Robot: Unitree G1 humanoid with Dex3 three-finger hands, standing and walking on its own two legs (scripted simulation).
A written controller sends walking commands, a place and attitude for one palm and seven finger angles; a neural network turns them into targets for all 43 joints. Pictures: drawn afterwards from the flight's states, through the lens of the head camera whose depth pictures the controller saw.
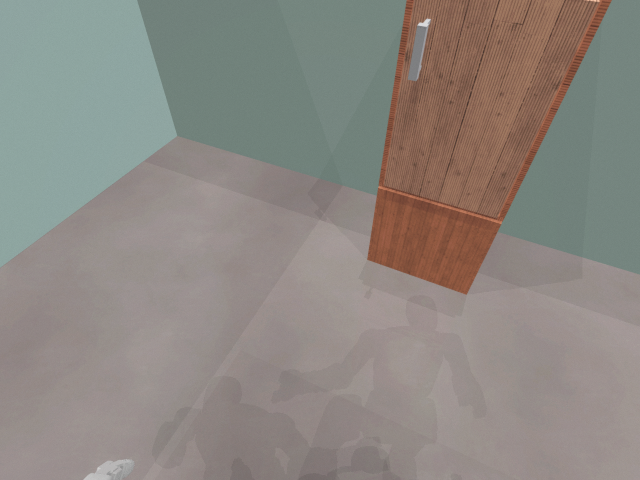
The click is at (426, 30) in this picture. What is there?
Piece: cupboard door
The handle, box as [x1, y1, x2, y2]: [408, 19, 430, 80]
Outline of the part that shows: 430,19 426,19 422,23 419,23 417,25 408,79 416,80 418,76 418,72 421,66 420,62 427,27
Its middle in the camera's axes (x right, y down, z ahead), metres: +0.24 -0.46 +0.94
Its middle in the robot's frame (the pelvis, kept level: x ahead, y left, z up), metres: +1.03 -0.19 +0.11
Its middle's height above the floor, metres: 0.88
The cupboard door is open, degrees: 0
